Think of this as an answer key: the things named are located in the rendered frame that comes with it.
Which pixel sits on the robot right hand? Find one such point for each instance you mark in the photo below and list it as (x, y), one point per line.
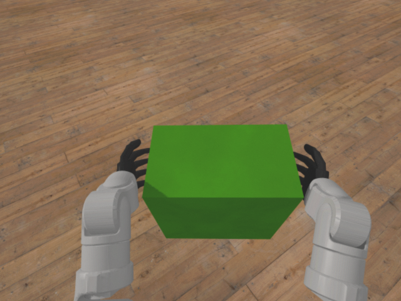
(316, 169)

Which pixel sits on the carton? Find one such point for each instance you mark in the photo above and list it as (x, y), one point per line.
(221, 181)

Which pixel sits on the robot left hand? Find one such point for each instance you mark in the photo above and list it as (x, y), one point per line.
(127, 160)

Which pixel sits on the left robot forearm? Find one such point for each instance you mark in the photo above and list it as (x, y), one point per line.
(105, 232)

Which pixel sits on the right robot forearm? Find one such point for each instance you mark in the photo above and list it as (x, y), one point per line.
(340, 239)

